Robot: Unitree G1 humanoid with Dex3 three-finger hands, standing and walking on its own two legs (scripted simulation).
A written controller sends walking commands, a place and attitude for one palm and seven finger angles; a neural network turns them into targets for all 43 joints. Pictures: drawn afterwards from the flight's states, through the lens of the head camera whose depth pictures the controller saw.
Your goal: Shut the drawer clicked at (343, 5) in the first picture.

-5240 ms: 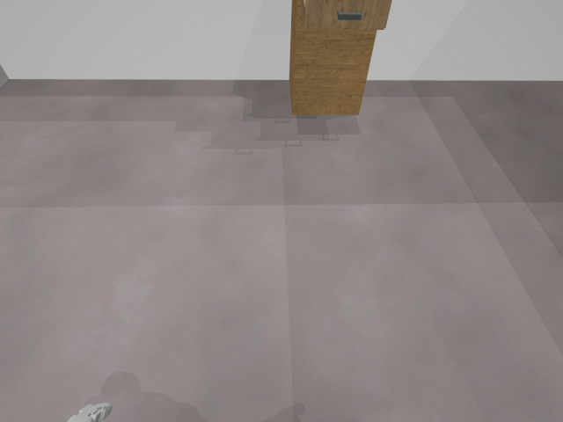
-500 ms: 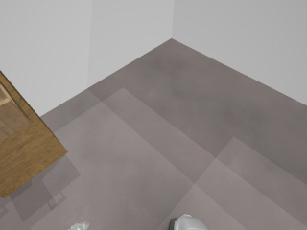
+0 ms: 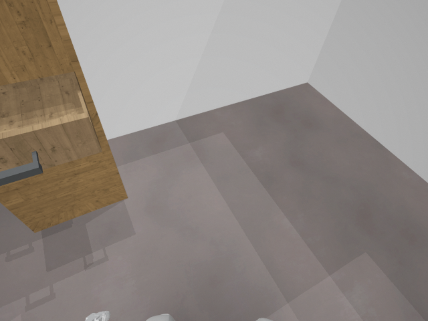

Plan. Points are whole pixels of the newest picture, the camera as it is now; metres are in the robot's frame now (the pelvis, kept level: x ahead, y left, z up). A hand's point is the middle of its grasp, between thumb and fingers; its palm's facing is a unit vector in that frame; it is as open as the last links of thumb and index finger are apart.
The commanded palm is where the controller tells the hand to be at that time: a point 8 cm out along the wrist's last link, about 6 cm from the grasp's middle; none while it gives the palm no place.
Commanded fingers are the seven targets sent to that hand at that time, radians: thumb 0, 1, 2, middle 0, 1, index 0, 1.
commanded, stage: turn to face it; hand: left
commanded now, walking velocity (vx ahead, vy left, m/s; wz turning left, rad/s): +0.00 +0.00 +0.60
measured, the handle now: (16, 167) +0.45 +0.50 -0.07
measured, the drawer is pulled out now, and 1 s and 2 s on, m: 0.21 0.21 0.21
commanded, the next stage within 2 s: take the last steps up to it in 0.68 s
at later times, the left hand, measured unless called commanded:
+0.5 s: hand out of the picture +0.02 +0.16 -0.12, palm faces +0.31 -0.90 -0.31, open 7.3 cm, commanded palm none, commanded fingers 0.00 0.90 0.90 -0.20 -0.30 -0.20 -0.30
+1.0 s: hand out of the picture -0.09 +0.18 -0.15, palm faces +0.48 -0.84 -0.23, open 7.4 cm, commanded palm none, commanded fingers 0.00 0.90 0.90 -0.20 -0.30 -0.20 -0.30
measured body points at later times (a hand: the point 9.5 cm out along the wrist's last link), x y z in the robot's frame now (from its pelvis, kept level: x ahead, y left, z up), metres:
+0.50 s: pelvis +0.00 -0.05 +0.02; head +0.04 -0.08 +0.47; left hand +0.00 +0.21 -0.10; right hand +0.16 -0.28 -0.14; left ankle -0.04 +0.08 -0.64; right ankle +0.02 -0.16 -0.72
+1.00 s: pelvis -0.02 -0.02 +0.03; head +0.00 +0.00 +0.48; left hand -0.11 +0.23 -0.13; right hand +0.16 -0.19 -0.11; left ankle -0.08 +0.05 -0.72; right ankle +0.02 -0.16 -0.65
